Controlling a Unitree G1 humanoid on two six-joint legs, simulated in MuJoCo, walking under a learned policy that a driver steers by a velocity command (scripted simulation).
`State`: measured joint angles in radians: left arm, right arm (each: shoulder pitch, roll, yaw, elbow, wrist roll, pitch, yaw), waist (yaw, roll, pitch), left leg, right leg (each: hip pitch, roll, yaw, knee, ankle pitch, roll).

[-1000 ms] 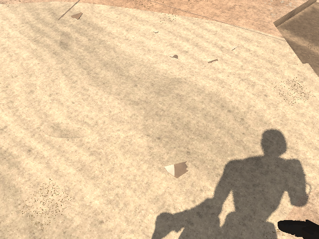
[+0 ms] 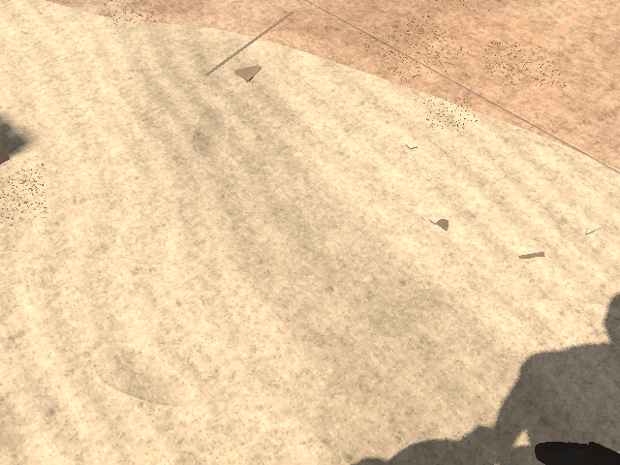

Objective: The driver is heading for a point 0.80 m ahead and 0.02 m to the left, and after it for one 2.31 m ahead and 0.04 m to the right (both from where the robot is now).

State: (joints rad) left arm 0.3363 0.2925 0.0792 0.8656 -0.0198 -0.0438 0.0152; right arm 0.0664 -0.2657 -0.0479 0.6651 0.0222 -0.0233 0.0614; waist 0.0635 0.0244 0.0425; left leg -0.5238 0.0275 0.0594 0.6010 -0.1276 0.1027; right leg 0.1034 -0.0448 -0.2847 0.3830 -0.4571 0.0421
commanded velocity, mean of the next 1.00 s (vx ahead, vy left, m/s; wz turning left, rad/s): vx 0.50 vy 0.00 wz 0.22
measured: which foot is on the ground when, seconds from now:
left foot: down 0.00-0.52, up 0.54-0.98, down 1.00-1.00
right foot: down 0.00-0.02, up 0.04-0.48, down 0.50-1.00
